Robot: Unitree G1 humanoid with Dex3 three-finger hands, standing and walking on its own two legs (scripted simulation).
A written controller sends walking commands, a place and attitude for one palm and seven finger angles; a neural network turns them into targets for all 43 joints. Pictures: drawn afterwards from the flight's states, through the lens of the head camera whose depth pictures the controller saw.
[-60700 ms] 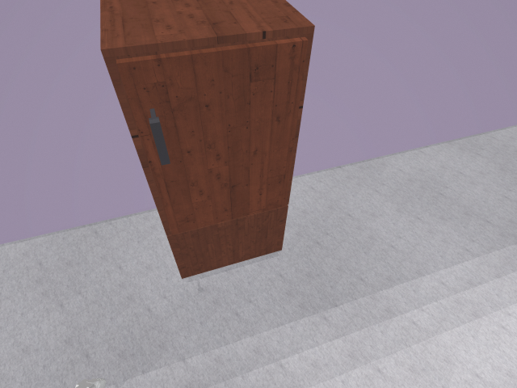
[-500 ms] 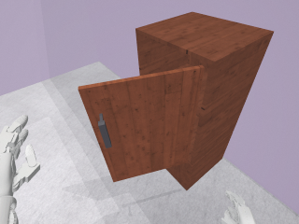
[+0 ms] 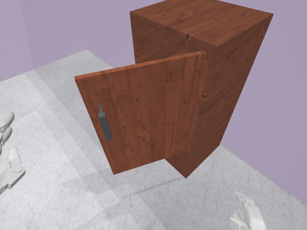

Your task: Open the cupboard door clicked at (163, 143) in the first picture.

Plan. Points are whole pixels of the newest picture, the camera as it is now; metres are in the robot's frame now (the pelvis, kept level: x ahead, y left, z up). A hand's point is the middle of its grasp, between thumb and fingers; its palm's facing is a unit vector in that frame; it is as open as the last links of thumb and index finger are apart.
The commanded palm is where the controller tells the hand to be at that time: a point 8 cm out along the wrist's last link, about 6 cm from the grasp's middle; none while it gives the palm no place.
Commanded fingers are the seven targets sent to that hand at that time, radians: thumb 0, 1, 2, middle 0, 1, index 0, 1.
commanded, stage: step back with the hand held close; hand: left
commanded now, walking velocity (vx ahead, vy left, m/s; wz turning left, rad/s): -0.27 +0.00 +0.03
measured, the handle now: (104, 122) +0.45 +0.19 +0.00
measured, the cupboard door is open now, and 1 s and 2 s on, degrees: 67 67 67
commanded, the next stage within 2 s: stop stepping back and stand still in 0.84 s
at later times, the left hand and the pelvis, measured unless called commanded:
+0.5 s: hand out of the picture +0.06 +0.29 +0.16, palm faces +0.50 -0.70 -0.51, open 7.4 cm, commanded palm +0.00 +0.32 +0.17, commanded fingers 0.00 0.90 0.90 -0.20 -0.30 -0.20 -0.30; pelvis -0.11 +0.00 -0.02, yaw +5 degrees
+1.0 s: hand out of the picture -0.03 +0.24 +0.16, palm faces +0.37 -0.81 -0.45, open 7.4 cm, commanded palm -0.09 +0.28 +0.17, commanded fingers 0.00 0.90 0.90 -0.20 -0.30 -0.20 -0.30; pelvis -0.25 -0.01 -0.02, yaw -4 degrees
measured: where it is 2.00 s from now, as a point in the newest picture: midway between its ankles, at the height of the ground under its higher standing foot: outside the picture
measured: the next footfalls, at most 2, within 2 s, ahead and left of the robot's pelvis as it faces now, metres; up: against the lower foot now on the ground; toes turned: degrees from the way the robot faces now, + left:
left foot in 0.62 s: -0.03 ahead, +0.11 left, +0.00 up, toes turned +6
right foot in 1.00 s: -0.38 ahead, -0.13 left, +0.00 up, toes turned -3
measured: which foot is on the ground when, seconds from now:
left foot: down 0.00-0.50, up 0.52-0.60, down 0.62-0.98, up 1.00-1.00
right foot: down 0.00-0.64, up 0.66-0.98, down 1.00-1.00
